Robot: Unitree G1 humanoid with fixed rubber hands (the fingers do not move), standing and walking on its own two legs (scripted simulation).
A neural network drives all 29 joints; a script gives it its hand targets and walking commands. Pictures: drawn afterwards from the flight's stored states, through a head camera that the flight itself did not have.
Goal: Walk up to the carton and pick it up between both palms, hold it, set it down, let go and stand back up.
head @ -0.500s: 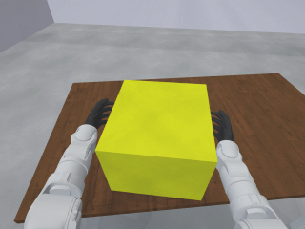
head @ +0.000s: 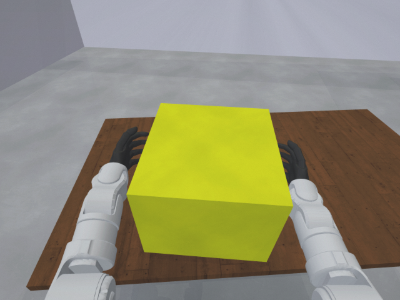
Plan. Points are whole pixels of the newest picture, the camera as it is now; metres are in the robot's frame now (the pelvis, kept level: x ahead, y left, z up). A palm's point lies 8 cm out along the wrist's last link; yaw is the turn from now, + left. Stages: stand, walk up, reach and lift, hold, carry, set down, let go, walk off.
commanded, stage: reach and lift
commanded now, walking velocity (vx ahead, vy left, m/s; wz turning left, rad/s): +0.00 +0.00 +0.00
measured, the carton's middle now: (209, 176) +0.41 +0.00 +0.07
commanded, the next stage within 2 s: hold in 1.32 s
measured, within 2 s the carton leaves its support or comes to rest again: neither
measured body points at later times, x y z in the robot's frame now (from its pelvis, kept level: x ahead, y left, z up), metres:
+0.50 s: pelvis +0.01 +0.00 +0.00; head -0.04 +0.00 +0.45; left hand +0.38 +0.19 +0.17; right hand +0.39 -0.18 +0.14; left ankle +0.04 +0.13 -0.75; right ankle +0.00 -0.14 -0.75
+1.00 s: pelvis +0.00 +0.00 +0.00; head -0.05 +0.00 +0.45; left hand +0.38 +0.19 +0.19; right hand +0.38 -0.18 +0.16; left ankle +0.04 +0.13 -0.75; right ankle +0.00 -0.14 -0.75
